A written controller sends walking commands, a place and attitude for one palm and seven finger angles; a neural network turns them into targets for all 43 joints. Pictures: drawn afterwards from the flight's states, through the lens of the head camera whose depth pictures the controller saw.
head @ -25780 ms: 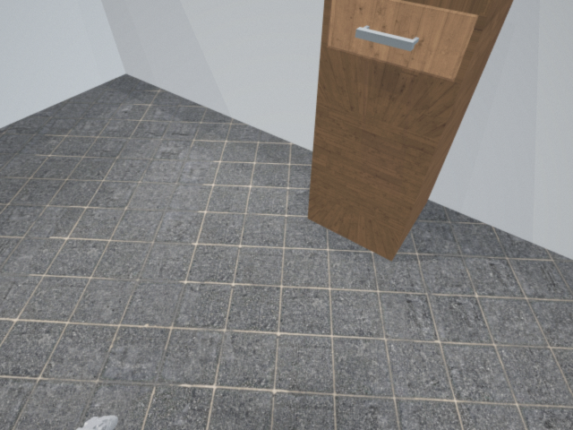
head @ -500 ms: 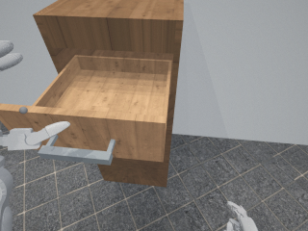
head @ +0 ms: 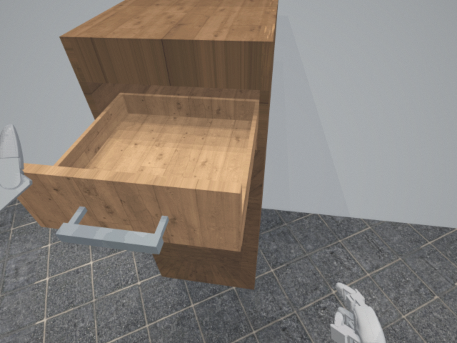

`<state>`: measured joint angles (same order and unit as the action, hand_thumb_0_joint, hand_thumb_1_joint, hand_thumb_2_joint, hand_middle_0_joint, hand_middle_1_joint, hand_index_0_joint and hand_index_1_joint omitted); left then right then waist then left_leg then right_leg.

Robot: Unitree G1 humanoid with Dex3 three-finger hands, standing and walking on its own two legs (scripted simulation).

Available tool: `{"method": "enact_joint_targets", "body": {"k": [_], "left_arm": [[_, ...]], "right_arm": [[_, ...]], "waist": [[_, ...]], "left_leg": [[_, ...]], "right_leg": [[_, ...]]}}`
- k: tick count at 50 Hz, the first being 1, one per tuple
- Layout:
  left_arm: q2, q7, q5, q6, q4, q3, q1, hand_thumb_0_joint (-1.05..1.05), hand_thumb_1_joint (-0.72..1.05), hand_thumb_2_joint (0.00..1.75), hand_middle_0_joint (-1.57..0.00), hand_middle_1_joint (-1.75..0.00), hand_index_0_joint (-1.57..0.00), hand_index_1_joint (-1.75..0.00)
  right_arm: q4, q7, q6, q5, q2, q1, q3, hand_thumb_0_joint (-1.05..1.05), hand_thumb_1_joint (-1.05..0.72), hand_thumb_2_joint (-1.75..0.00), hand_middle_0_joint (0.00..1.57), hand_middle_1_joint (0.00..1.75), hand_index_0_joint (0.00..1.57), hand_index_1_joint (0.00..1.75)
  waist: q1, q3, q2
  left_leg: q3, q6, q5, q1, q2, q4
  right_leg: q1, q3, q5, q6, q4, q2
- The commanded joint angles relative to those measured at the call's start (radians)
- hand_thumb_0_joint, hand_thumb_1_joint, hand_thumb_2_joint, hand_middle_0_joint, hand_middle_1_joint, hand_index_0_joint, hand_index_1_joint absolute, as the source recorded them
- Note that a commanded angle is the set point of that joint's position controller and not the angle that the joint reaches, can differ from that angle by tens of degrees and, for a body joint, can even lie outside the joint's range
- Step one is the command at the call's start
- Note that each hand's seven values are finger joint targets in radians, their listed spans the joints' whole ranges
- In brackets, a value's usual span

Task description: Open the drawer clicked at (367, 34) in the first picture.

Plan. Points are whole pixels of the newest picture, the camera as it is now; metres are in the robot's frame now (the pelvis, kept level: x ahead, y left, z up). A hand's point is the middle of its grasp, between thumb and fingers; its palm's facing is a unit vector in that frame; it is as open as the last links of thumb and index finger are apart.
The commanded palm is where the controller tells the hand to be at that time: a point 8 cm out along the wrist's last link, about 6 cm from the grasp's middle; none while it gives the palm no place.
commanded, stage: draw the hand back to the body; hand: left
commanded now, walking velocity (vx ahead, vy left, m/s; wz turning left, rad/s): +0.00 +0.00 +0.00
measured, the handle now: (115, 227) +0.24 +0.22 +0.12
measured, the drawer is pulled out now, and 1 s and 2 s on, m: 0.29 0.29 0.29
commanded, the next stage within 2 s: step back with the hand held close in 0.10 s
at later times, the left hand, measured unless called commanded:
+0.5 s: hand (30, 181) +0.18 +0.22 +0.29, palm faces +0.47 -0.73 -0.50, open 7.4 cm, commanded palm +0.10 +0.28 +0.30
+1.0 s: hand out of the picture +0.05 +0.27 +0.30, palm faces +0.59 -0.75 -0.31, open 7.4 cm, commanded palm -0.01 +0.32 +0.30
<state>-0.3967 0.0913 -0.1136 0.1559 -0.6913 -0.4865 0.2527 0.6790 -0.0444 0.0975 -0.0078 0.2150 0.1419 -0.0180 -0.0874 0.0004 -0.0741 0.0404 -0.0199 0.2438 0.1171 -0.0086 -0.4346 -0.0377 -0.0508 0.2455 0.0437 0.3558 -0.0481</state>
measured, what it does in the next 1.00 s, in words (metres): walks backwards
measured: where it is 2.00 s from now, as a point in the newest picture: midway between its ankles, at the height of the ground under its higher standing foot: outside the picture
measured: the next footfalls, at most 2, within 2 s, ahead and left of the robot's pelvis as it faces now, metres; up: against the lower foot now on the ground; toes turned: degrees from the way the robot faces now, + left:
left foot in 1.04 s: -0.09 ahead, +0.15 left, +0.00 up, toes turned +2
right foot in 1.44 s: -0.28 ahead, -0.05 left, +0.00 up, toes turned +1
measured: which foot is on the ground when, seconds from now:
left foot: down 0.00-0.88, up 0.90-1.00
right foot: down 0.00-1.00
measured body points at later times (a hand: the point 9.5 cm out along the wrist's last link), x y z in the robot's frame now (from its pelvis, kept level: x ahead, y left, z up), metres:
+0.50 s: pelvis -0.03 +0.01 +0.00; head -0.02 +0.00 +0.45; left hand +0.15 +0.26 +0.31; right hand +0.14 -0.25 -0.09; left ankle +0.00 +0.10 -0.74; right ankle -0.03 -0.09 -0.74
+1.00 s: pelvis -0.14 +0.04 -0.03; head -0.15 +0.05 +0.42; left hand +0.01 +0.31 +0.31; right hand +0.02 -0.19 -0.11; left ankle -0.10 +0.13 -0.72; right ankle -0.03 -0.09 -0.74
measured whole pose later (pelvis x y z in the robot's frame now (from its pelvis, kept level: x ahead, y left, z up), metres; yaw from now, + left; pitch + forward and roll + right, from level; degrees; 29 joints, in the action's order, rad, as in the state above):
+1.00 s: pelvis -0.14 +0.04 -0.03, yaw +0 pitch -1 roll -1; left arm -0.50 0.14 -0.04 0.23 -0.75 -0.60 0.18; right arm 0.63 -0.04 0.07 -0.02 0.21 0.21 -0.01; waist 0.00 0.00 0.01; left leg 0.04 -0.01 0.44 0.46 0.01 -0.90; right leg -0.44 -0.04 0.12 0.00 0.58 0.03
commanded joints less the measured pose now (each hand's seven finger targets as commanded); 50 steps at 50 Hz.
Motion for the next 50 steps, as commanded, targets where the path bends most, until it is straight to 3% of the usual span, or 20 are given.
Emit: {"method": "enact_joint_targets", "body": {"k": [1,10,11,13,15,16,21,24,27,32,37,39,41,43,44,45,46,47,49,50], "left_arm": [[-0.216,0.023,-0.008,0.031,-0.079,-0.120,-0.198,0.00,0.90,0.90,-0.20,-0.30,-0.20,-0.30],[-0.215,0.011,-0.012,0.039,-0.119,-0.104,-0.170,0.00,0.90,0.90,-0.20,-0.30,-0.20,-0.30],[-0.384,0.026,0.009,0.084,-0.137,-0.241,-0.280,0.00,0.90,0.90,-0.20,-0.30,-0.20,-0.30],[-0.298,0.015,0.014,0.086,-0.117,-0.171,-0.135,0.00,0.90,0.90,-0.20,-0.30,-0.20,-0.30],[-0.297,0.017,0.027,0.081,-0.125,-0.168,-0.107,0.00,0.90,0.90,-0.20,-0.30,-0.20,-0.30],[-0.306,0.020,0.027,0.090,-0.149,-0.177,-0.108,0.00,0.90,0.90,-0.20,-0.30,-0.20,-0.30],[-0.358,0.042,0.024,0.097,-0.179,-0.254,0.000,0.00,0.90,0.90,-0.20,-0.30,-0.20,-0.30],[-0.367,0.049,0.021,0.105,-0.230,-0.283,0.048,0.00,0.90,0.90,-0.20,-0.30,-0.20,-0.30],[-0.389,0.058,0.021,0.116,-0.272,-0.319,0.081,0.00,0.90,0.90,-0.20,-0.30,-0.20,-0.30],[-0.381,0.066,0.024,0.125,-0.239,-0.329,0.040,0.00,0.90,0.90,-0.20,-0.30,-0.20,-0.30],[-0.350,0.070,0.047,0.133,-0.146,-0.297,-0.129,0.00,0.90,0.90,-0.20,-0.30,-0.20,-0.30],[-0.332,0.067,0.055,0.123,-0.098,-0.273,-0.172,0.00,0.90,0.90,-0.20,-0.30,-0.20,-0.30],[-0.338,0.063,0.055,0.115,-0.108,-0.255,-0.197,0.00,0.90,0.90,-0.20,-0.30,-0.20,-0.30],[-0.325,0.065,0.062,0.113,-0.117,-0.215,-0.201,0.00,0.90,0.90,-0.20,-0.30,-0.20,-0.30],[-0.329,0.068,0.066,0.112,-0.141,-0.200,-0.203,0.00,0.90,0.90,-0.20,-0.30,-0.20,-0.30],[-0.327,0.070,0.066,0.110,-0.166,-0.189,-0.198,0.00,0.90,0.90,-0.20,-0.30,-0.20,-0.30],[-0.354,0.074,0.066,0.107,-0.189,-0.220,-0.197,0.00,0.90,0.90,-0.20,-0.30,-0.20,-0.30],[-0.345,0.074,0.069,0.097,-0.207,-0.211,-0.214,0.00,0.90,0.90,-0.20,-0.30,-0.20,-0.30],[-0.348,0.079,0.065,0.086,-0.156,-0.229,-0.218,0.00,0.90,0.90,-0.20,-0.30,-0.20,-0.30],[-0.351,0.082,0.062,0.089,-0.152,-0.233,-0.230,0.00,0.90,0.90,-0.20,-0.30,-0.20,-0.30]], "right_arm": [[-0.154,-0.014,0.040,-0.007,0.096,-0.141,0.034,0.00,-0.90,-0.90,0.20,0.30,0.20,0.30],[-0.173,-0.006,0.035,-0.004,0.099,-0.159,0.037,0.00,-0.90,-0.90,0.20,0.30,0.20,0.30],[-0.229,0.001,0.020,-0.029,0.114,-0.121,0.018,0.00,-0.90,-0.90,0.20,0.30,0.20,0.30],[-0.208,-0.006,0.010,-0.015,0.113,-0.123,0.040,0.00,-0.90,-0.90,0.20,0.30,0.20,0.30],[-0.211,-0.002,-0.001,-0.022,0.113,-0.108,0.048,0.00,-0.90,-0.90,0.20,0.30,0.20,0.30],[-0.209,-0.004,-0.002,-0.023,0.118,-0.108,0.051,0.00,-0.90,-0.90,0.20,0.30,0.20,0.30],[-0.220,-0.009,-0.010,-0.032,0.126,-0.075,0.070,0.00,-0.90,-0.90,0.20,0.30,0.20,0.30],[-0.242,-0.008,-0.013,-0.035,0.126,-0.069,0.078,0.00,-0.90,-0.90,0.20,0.30,0.20,0.30],[-0.252,-0.010,-0.005,-0.029,0.135,-0.067,0.083,0.00,-0.90,-0.90,0.20,0.30,0.20,0.30],[-0.249,-0.012,0.017,-0.023,0.146,-0.050,0.085,0.00,-0.90,-0.90,0.20,0.30,0.20,0.30],[-0.237,-0.017,0.047,-0.015,0.151,-0.042,0.083,0.00,-0.90,-0.90,0.20,0.30,0.20,0.30],[-0.235,-0.014,0.052,-0.016,0.148,-0.028,0.084,0.00,-0.90,-0.90,0.20,0.30,0.20,0.30],[-0.239,-0.010,0.053,-0.019,0.149,-0.023,0.087,0.00,-0.90,-0.90,0.20,0.30,0.20,0.30],[-0.230,-0.006,0.048,-0.023,0.139,-0.008,0.084,0.00,-0.90,-0.90,0.20,0.30,0.20,0.30],[-0.216,-0.004,0.041,-0.028,0.133,-0.004,0.086,0.00,-0.90,-0.90,0.20,0.30,0.20,0.30],[-0.206,0.000,0.034,-0.024,0.124,-0.019,0.083,0.00,-0.90,-0.90,0.20,0.30,0.20,0.30],[-0.203,0.001,0.030,-0.016,0.123,-0.031,0.075,0.00,-0.90,-0.90,0.20,0.30,0.20,0.30],[-0.215,-0.002,0.027,-0.016,0.103,-0.032,0.060,0.00,-0.90,-0.90,0.20,0.30,0.20,0.30],[-0.230,-0.017,0.017,-0.008,0.095,-0.026,0.044,0.00,-0.90,-0.90,0.20,0.30,0.20,0.30],[-0.215,-0.023,0.013,-0.007,0.108,-0.023,0.044,0.00,-0.90,-0.90,0.20,0.30,0.20,0.30]], "waist": [[0.021,-0.043,-0.006],[0.005,-0.095,0.023],[0.055,0.008,-0.020],[0.062,-0.064,0.150],[0.072,-0.096,0.164],[0.072,-0.125,0.095],[0.084,-0.219,0.018],[0.085,-0.242,0.039],[0.079,-0.250,-0.006],[0.079,-0.180,-0.064],[0.087,-0.068,-0.143],[0.088,-0.054,-0.102],[0.089,-0.072,-0.015],[0.103,-0.058,0.135],[0.106,-0.062,0.235],[0.099,-0.075,0.277],[0.089,-0.093,0.266],[0.096,-0.100,0.276],[0.094,-0.056,0.259],[0.103,-0.036,0.183]], "left_leg": [[-0.036,0.002,-0.234,-0.078,-0.038,0.043],[-0.041,-0.009,-0.220,-0.084,-0.033,0.046],[-0.070,-0.020,-0.144,-0.029,-0.048,0.018],[-0.080,-0.025,-0.173,-0.031,-0.048,-0.052],[-0.062,-0.020,-0.166,0.005,-0.046,-0.107],[-0.061,-0.015,-0.172,0.011,-0.046,-0.113],[-0.064,-0.005,-0.338,0.010,-0.086,-0.079],[-0.096,-0.011,-0.416,0.039,-0.117,-0.065],[-0.134,-0.018,-0.387,0.092,-0.137,-0.025],[-0.175,-0.034,-0.156,0.242,-0.184,0.070],[-0.219,-0.065,0.335,0.514,-0.238,0.205],[-0.207,-0.057,0.375,0.557,-0.225,0.196],[-0.155,-0.036,0.317,0.455,-0.165,0.098],[-0.087,0.001,0.256,0.260,-0.053,-0.176],[-0.039,0.026,0.193,0.131,0.008,-0.416],[-0.041,0.025,0.192,0.108,0.017,-0.601],[-0.055,0.021,0.212,0.146,0.004,-0.670],[-0.067,0.012,0.233,0.169,-0.022,-0.625],[-0.026,0.015,0.248,0.130,-0.030,-0.403],[-0.017,0.015,0.211,0.117,-0.021,-0.228]], "right_leg": [[-0.092,0.053,-0.256,-0.008,-0.074,0.060],[-0.064,0.055,-0.243,-0.016,-0.065,0.065],[-0.209,0.161,-0.239,-0.015,-0.109,0.123],[-0.236,0.185,-0.336,-0.022,-0.116,0.166],[-0.224,0.194,-0.427,-0.022,-0.094,0.204],[-0.210,0.197,-0.477,-0.012,-0.073,0.217],[-0.172,0.149,-0.493,-0.024,0.016,0.193],[-0.164,0.131,-0.443,-0.034,0.056,0.152],[-0.155,0.120,-0.347,-0.033,0.090,0.119],[-0.166,0.093,-0.107,-0.032,0.172,0.079],[-0.116,0.066,0.094,-0.034,0.316,0.046],[-0.099,0.061,0.112,-0.025,0.312,0.048],[-0.192,0.105,0.169,-0.004,0.195,0.088],[-0.462,0.254,0.378,0.043,-0.051,0.210],[-0.621,0.354,0.473,0.083,-0.174,0.324],[-0.656,0.365,0.439,0.113,-0.209,0.395],[-0.621,0.358,0.326,0.133,-0.192,0.407],[-0.582,0.299,0.249,0.113,-0.151,0.399],[-0.597,0.169,0.337,0.047,-0.123,0.301],[-0.575,0.142,0.327,0.028,-0.074,0.264]]}}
